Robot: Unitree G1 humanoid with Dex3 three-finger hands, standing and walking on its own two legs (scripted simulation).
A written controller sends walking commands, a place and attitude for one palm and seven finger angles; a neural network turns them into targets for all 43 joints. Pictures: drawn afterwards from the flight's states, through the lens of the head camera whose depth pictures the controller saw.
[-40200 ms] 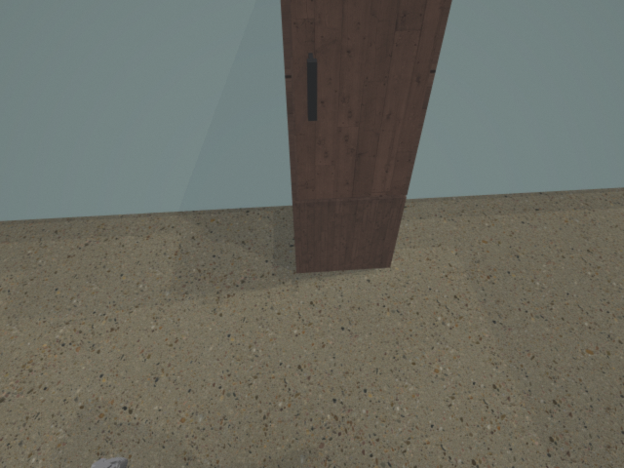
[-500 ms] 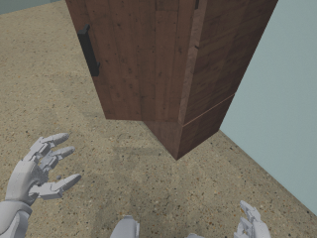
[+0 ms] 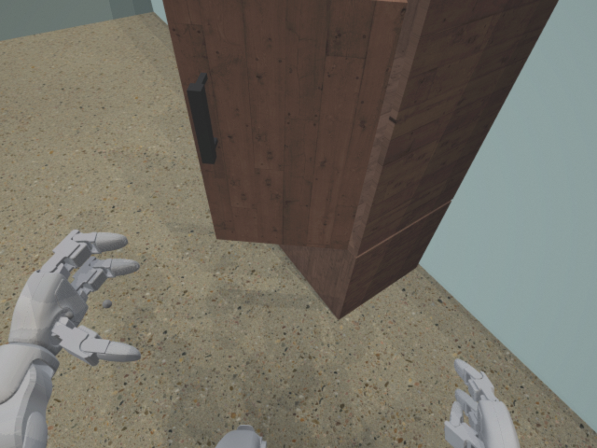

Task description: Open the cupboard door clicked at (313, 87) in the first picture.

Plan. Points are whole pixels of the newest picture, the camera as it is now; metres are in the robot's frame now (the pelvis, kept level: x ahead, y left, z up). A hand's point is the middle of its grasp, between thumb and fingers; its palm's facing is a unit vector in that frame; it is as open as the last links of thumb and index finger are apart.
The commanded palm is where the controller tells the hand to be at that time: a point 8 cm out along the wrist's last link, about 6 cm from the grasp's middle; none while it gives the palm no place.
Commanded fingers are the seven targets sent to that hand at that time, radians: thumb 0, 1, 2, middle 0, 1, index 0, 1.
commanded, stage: raise the hand with hooked fingers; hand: left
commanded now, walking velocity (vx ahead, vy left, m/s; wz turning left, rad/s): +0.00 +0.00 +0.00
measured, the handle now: (206, 119) +0.61 +0.22 +0.09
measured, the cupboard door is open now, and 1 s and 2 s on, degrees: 51 51 51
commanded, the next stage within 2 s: move the hooked fingers beside the handle in 0.84 s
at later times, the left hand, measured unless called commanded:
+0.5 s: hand (100, 262) +0.29 +0.26 +0.12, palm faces +0.00 -1.00 -0.02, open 14.0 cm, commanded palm +0.26 +0.31 +0.12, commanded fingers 0.00 -0.50 0.30 -0.30 -1.20 -0.30 -1.20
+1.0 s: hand (111, 265) +0.29 +0.25 +0.11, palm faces +0.02 -1.00 -0.01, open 14.0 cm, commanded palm +0.28 +0.30 +0.11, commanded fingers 0.00 -0.50 0.30 -0.30 -1.20 -0.30 -1.20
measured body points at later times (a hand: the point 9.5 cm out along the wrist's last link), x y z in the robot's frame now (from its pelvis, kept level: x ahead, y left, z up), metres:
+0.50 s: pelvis +0.00 -0.01 +0.01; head +0.02 -0.01 +0.46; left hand +0.28 +0.32 +0.12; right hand +0.15 -0.26 -0.06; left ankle +0.07 +0.12 -0.69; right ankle -0.02 -0.14 -0.69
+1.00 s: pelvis +0.00 -0.02 +0.01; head +0.02 -0.02 +0.46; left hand +0.28 +0.30 +0.11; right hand +0.16 -0.27 -0.06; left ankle +0.07 +0.12 -0.69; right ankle -0.02 -0.14 -0.69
